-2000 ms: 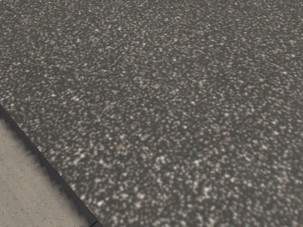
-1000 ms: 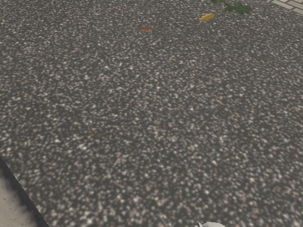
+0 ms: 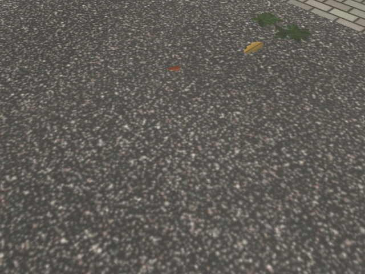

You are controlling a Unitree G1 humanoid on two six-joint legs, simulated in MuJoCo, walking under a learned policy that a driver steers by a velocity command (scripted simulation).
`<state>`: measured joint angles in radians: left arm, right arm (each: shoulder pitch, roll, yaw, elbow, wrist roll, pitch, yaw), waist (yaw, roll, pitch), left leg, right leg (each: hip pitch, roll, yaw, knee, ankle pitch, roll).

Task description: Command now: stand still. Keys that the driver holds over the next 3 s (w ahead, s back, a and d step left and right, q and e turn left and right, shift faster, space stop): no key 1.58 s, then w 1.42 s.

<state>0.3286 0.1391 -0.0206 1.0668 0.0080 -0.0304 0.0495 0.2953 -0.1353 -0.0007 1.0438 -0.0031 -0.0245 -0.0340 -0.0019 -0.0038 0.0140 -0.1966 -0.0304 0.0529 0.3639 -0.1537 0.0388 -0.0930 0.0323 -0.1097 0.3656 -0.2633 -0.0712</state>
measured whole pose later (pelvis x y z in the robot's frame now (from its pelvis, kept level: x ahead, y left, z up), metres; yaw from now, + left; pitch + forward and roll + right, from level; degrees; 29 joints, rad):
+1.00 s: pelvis +0.02 -0.03 +0.00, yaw -1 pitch +0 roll +1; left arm 0.43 0.09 -0.05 1.14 0.01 -0.03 0.06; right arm 0.33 -0.11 0.03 1.18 0.00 0.00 -0.04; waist 0.00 0.01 -0.01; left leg -0.20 0.01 0.04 0.40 -0.19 -0.01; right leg -0.07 0.08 -0.10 0.33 -0.27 -0.10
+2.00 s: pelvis +0.14 +0.02 -0.02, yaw +0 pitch +1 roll +0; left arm 0.60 0.17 0.00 1.18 0.02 -0.10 0.03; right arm 0.14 -0.18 -0.03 0.96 -0.01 -0.04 0.03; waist 0.06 -0.03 0.02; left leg -0.54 0.04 0.11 0.68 -0.22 0.08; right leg 0.16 0.01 -0.09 0.22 -0.40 -0.03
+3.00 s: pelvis +0.70 +0.04 +0.00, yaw +0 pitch +0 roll -1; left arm 0.47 0.15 0.04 1.08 0.01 -0.11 0.00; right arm 0.09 -0.19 -0.04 0.91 -0.03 -0.04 0.03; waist 0.05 0.04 0.05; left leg -0.63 0.11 0.04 0.75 -0.03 0.04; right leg 0.03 0.08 -0.10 0.18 -0.21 -0.08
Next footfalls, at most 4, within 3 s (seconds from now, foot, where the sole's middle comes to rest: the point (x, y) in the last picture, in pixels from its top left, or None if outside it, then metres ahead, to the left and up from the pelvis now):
2.04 left None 0.32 0.13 -0.78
2.60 right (200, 238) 0.67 -0.03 -0.78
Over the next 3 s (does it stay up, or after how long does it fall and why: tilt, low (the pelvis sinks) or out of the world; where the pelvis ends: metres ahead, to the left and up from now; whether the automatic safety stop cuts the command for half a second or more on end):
stays up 0.70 0.04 0.00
